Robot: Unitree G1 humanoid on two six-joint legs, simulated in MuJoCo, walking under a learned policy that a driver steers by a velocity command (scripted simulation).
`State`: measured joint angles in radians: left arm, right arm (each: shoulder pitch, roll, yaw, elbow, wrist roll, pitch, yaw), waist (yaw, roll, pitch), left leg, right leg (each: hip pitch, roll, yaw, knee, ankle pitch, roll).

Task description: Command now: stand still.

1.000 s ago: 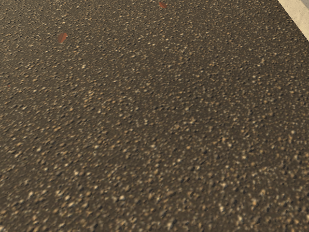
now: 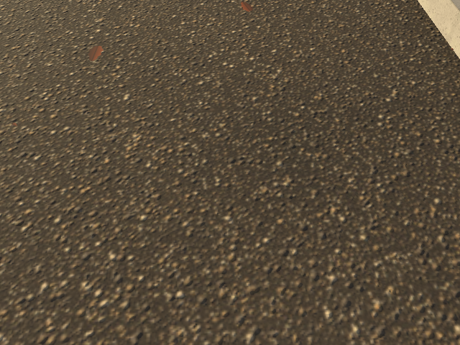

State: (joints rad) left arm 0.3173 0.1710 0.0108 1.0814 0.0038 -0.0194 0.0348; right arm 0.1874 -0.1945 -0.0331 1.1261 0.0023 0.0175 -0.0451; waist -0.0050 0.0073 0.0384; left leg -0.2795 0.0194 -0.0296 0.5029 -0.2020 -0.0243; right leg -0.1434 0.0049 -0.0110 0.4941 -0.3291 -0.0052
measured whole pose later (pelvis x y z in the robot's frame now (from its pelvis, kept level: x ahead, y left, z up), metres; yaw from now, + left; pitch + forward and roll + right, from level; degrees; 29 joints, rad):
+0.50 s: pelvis +0.00 +0.00 +0.00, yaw +0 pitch -1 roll +0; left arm 0.35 0.16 0.00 1.09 0.00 -0.02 0.04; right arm 0.21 -0.18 -0.02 1.13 0.00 0.01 -0.05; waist 0.00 0.01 0.04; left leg -0.28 0.02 -0.03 0.51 -0.21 -0.02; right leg -0.14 0.00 -0.01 0.49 -0.33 0.00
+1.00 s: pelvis +0.01 +0.00 +0.00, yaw +0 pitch -1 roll +0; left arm 0.39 0.15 0.01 1.09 -0.01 -0.02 0.04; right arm 0.25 -0.18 -0.02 1.13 0.01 0.01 -0.05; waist 0.00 0.00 0.02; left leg -0.30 0.01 -0.03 0.56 -0.29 -0.01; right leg -0.14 0.00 -0.01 0.52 -0.36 -0.01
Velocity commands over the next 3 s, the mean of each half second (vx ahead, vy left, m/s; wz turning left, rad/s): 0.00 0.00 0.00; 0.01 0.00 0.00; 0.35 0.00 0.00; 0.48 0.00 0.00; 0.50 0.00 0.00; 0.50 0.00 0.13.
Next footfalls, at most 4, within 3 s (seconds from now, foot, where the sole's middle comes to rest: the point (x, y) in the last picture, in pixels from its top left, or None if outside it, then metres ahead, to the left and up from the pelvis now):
1.66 right None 0.48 -0.11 -0.77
2.22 left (200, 256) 0.80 0.13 -0.77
2.78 right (269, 182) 1.11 -0.12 -0.77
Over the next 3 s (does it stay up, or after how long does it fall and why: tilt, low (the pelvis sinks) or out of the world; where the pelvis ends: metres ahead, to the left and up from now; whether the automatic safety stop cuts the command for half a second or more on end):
stays up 1.05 -0.03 0.01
